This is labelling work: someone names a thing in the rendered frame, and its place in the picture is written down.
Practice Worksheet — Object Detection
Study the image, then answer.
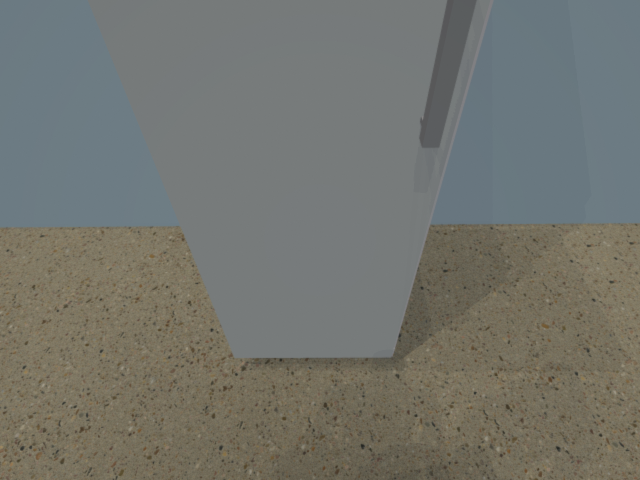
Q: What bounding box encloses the fridge door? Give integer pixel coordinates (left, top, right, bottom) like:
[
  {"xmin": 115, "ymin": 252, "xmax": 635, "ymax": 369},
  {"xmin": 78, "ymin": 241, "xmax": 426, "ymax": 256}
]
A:
[{"xmin": 88, "ymin": 0, "xmax": 490, "ymax": 358}]

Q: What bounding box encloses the handle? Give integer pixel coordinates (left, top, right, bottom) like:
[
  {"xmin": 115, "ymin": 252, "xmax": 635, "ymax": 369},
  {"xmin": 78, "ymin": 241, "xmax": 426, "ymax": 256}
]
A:
[{"xmin": 419, "ymin": 0, "xmax": 477, "ymax": 148}]

